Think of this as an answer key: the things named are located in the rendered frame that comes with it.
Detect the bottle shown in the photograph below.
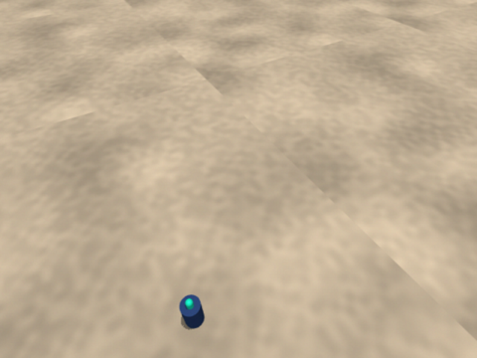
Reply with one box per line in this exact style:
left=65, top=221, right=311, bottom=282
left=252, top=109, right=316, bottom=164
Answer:
left=180, top=295, right=204, bottom=328

